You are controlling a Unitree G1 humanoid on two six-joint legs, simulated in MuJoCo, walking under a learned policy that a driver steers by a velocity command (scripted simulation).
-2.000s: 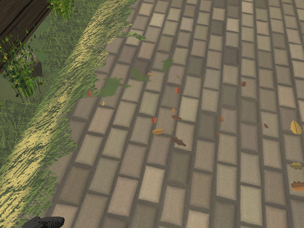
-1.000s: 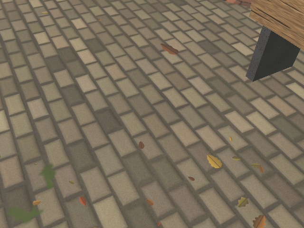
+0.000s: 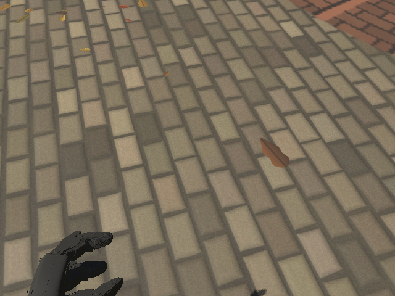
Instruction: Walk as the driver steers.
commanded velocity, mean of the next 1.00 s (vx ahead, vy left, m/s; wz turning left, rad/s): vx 0.45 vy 0.00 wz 0.93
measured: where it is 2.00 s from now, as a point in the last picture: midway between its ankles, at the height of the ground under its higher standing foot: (40, 220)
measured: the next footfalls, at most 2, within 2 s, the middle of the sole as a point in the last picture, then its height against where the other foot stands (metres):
right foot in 0.16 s outside the picture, level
left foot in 0.58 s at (148, 287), level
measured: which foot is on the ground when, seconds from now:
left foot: down 0.00-0.18, up 0.20-0.56, down 0.58-1.00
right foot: up 0.00-0.14, down 0.16-0.56, up 0.58-1.00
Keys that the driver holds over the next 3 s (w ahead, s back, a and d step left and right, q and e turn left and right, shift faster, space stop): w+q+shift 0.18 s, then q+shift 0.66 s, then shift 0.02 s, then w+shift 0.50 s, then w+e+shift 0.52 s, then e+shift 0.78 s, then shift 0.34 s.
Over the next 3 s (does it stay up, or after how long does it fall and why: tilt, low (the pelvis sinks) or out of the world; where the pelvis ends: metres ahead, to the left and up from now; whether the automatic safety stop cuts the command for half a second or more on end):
stays up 1.08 0.71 0.00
